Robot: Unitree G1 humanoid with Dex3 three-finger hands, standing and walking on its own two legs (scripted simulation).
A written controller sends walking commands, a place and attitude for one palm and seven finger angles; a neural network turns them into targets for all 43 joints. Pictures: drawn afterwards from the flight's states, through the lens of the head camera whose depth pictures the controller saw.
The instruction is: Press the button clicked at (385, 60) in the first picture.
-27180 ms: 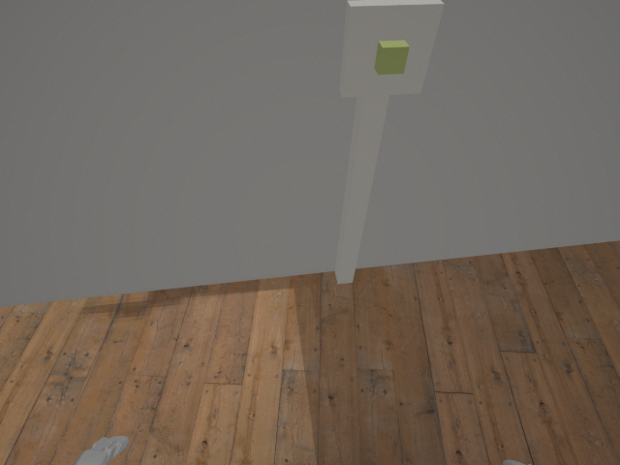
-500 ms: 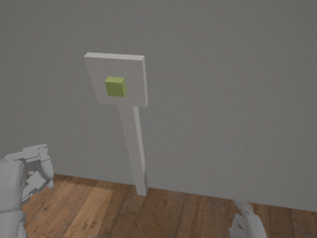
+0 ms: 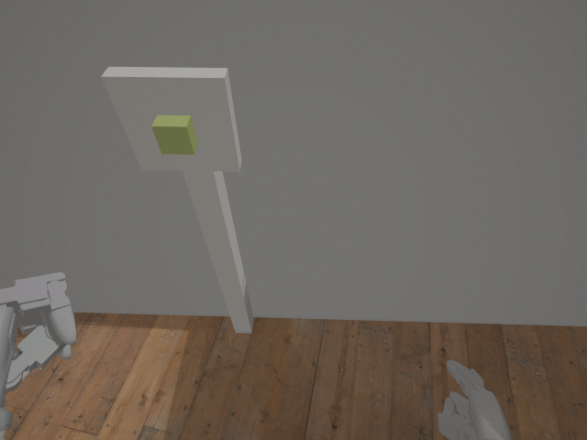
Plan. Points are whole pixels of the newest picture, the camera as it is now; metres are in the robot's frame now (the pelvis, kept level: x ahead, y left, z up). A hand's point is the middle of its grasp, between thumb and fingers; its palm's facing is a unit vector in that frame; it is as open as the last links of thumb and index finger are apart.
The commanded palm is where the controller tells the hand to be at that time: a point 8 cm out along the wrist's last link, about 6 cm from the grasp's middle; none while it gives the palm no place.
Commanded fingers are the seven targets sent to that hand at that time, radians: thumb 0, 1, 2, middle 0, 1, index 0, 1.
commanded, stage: step back with the hand held close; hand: left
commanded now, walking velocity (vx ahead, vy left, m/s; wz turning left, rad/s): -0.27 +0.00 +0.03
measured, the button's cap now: (176, 133) +0.53 +0.22 +0.13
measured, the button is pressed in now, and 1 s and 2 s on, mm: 0 0 0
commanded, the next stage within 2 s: stop stepping back and stand still in 0.84 s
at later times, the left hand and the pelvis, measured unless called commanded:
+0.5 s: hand out of the picture +0.10 +0.24 +0.16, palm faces +0.43 -0.80 -0.42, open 3.1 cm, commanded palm +0.03 +0.29 +0.18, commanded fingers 0.00 0.90 0.90 -1.30 -1.50 -1.30 -1.50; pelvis -0.09 +0.00 -0.02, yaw +1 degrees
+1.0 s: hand out of the picture -0.02 +0.25 +0.18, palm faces +0.32 -0.83 -0.46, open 3.1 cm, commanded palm -0.07 +0.29 +0.18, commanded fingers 0.00 0.90 0.90 -1.30 -1.50 -1.30 -1.50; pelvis -0.21 +0.01 +0.00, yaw -1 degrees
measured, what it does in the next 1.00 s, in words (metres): walks backwards: right foot, then left foot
